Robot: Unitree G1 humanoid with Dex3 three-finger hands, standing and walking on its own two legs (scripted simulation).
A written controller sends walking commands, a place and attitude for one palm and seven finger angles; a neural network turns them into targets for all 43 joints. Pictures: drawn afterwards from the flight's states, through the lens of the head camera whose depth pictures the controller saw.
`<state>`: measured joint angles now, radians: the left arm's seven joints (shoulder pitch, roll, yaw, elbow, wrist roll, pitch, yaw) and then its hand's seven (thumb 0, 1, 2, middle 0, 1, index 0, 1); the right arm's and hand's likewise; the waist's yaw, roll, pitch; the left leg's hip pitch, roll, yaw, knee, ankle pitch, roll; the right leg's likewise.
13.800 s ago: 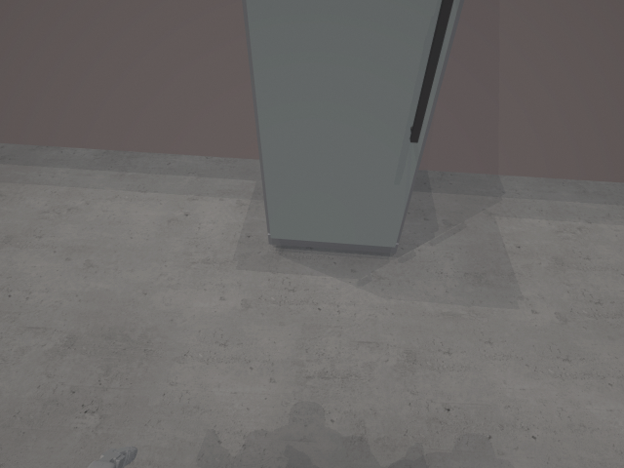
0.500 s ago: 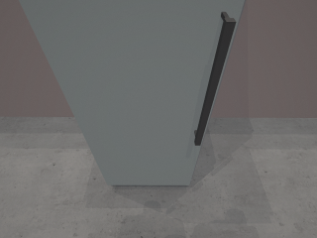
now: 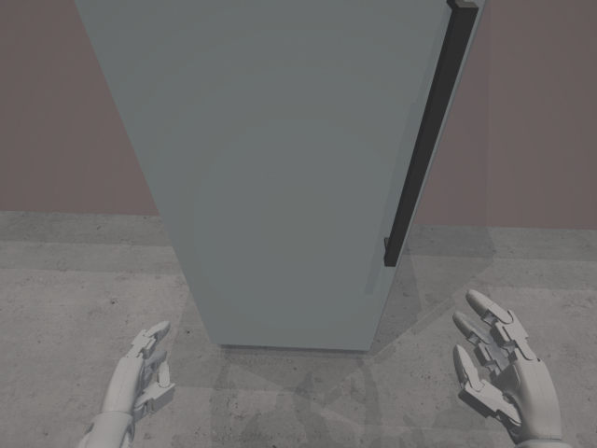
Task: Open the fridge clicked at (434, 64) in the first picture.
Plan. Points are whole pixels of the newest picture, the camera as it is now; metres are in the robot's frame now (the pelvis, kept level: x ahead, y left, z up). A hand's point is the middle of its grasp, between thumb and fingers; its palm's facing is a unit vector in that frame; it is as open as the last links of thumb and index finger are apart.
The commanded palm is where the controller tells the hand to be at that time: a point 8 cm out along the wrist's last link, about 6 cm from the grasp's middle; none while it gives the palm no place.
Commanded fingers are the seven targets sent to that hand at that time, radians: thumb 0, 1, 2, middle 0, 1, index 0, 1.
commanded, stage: raise the hand to about handle height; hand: right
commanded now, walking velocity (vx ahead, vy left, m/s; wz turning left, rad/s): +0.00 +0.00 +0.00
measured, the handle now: (413, 163) +0.52 -0.13 +0.13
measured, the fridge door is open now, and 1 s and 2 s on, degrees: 0 0 0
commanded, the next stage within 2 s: move the hooked fingers beside the handle in 1.76 s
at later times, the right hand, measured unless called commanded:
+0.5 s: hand (534, 371) +0.22 -0.24 +0.07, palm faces +0.00 +1.00 -0.04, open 11.1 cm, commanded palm +0.18 -0.29 +0.08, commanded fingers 0.00 0.10 -0.47 0.27 0.94 0.27 0.94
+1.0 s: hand out of the picture +0.25 -0.28 +0.14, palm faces +0.04 +1.00 -0.09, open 13.7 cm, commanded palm +0.22 -0.33 +0.15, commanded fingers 0.00 0.50 -0.30 0.30 1.20 0.30 1.20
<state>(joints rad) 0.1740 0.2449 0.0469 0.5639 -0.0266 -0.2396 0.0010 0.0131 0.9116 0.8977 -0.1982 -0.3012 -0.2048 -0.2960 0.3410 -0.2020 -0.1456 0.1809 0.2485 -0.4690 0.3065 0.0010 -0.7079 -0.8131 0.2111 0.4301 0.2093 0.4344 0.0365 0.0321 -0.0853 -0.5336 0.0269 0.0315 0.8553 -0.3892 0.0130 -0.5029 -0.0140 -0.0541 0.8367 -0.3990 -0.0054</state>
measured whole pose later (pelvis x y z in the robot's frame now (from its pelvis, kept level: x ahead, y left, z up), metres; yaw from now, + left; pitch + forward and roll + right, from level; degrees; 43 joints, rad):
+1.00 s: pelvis +0.01 -0.02 +0.02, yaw -3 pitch +1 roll +2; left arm 0.25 0.26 -0.06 0.54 -0.07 -0.27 0.10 0.01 0.91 0.90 -0.20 -0.30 -0.21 -0.30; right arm 0.11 -0.42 -0.38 0.07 0.36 -0.04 0.45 -0.01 0.44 -0.33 0.30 1.16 0.29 1.16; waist -0.04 -0.05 -0.06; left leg -0.35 0.02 0.08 0.67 -0.33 -0.01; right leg -0.38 -0.01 0.00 0.74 -0.37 -0.02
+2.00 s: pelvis +0.02 +0.00 +0.03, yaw -2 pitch +0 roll +1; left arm 0.25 0.27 -0.06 0.59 -0.08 -0.24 0.12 0.01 0.91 0.90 -0.20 -0.30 -0.21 -0.30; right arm -0.09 -0.46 -0.44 0.25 0.35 0.02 0.51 -0.01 0.51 -0.30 0.30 1.20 0.30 1.20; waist -0.04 -0.05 -0.02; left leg -0.27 0.01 0.08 0.58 -0.30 0.01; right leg -0.29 -0.02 0.00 0.62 -0.32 -0.01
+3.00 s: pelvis +0.02 -0.01 +0.03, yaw -1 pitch +3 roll +1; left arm 0.29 0.26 -0.05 0.62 -0.07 -0.13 0.10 0.01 0.91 0.90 -0.20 -0.30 -0.21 -0.30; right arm -0.48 -0.39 -0.30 0.57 0.24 -0.03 0.34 -0.02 0.51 -0.30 0.30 1.20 0.30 1.20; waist 0.03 -0.02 -0.03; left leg -0.35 0.02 0.06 0.59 -0.29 0.01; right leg -0.35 -0.01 -0.03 0.61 -0.32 -0.01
